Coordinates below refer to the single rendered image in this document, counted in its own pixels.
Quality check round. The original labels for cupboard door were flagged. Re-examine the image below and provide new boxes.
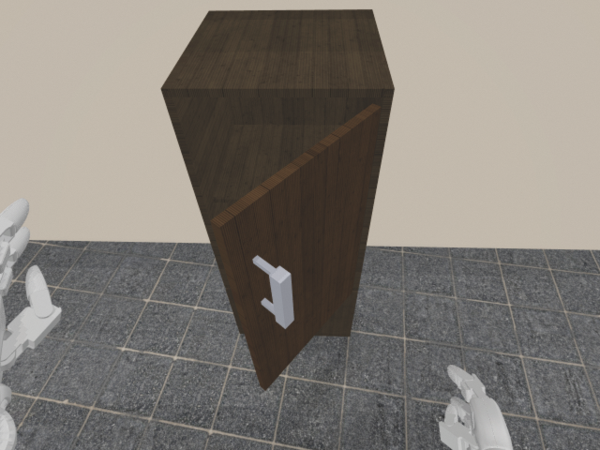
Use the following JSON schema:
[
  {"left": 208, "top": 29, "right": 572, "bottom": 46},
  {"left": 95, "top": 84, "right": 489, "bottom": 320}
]
[{"left": 210, "top": 103, "right": 382, "bottom": 391}]

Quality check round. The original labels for robot left hand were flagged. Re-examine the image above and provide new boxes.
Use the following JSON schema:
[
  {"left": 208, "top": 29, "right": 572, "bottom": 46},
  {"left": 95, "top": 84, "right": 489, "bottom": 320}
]
[{"left": 0, "top": 198, "right": 62, "bottom": 382}]

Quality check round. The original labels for handle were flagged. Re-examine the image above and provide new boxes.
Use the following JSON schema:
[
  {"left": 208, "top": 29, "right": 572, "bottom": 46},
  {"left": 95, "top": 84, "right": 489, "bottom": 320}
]
[{"left": 252, "top": 255, "right": 294, "bottom": 329}]

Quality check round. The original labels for robot right hand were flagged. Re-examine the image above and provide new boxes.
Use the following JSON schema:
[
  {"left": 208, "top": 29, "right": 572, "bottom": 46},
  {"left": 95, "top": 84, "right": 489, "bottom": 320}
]
[{"left": 439, "top": 365, "right": 513, "bottom": 450}]

